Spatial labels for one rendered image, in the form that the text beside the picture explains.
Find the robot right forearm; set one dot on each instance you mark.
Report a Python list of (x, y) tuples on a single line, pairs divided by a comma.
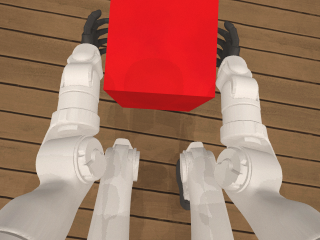
[(240, 107)]

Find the robot right shin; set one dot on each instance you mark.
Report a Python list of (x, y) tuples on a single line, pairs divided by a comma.
[(196, 144)]

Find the left robot upper arm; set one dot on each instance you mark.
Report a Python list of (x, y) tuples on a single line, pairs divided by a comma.
[(67, 168)]

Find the robot left hand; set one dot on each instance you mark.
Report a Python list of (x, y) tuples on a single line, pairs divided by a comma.
[(90, 33)]

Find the robot right hand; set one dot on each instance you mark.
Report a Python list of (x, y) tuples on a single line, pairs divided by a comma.
[(230, 45)]

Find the robot left forearm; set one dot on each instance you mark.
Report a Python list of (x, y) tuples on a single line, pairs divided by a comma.
[(79, 93)]

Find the left robot thigh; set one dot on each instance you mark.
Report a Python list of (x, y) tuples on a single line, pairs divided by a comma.
[(111, 214)]

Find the right robot upper arm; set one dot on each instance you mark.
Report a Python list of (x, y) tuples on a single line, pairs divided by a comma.
[(252, 179)]

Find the carton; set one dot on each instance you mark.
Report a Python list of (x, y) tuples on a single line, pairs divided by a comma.
[(161, 54)]

